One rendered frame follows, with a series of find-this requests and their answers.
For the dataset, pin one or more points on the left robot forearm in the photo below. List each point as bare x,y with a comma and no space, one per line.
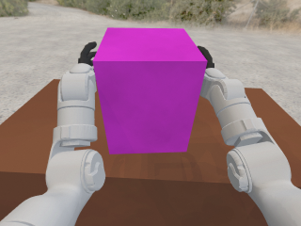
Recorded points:
75,111

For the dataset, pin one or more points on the pedestal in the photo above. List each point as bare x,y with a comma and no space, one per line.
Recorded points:
189,188

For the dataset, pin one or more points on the left robot upper arm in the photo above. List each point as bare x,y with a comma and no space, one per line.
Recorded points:
71,177

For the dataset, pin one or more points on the right robot forearm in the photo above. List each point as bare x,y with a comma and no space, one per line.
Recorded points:
239,123

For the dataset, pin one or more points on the carton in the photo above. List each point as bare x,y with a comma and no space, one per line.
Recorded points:
149,81

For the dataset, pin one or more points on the right robot hand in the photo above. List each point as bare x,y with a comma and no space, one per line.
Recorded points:
207,55

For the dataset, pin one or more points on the right robot upper arm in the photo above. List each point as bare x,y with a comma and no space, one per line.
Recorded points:
261,171

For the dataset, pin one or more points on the left robot hand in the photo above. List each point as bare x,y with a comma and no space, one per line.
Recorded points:
86,55

